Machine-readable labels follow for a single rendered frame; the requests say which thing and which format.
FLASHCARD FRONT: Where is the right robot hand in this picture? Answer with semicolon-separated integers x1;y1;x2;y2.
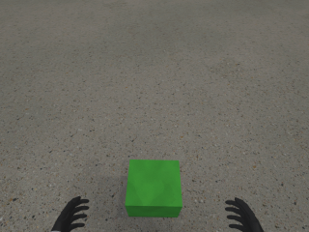
225;197;264;232

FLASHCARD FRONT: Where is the carton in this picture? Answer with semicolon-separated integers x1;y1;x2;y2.
125;159;183;218

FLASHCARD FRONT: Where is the left robot hand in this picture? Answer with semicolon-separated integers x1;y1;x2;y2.
51;195;90;232

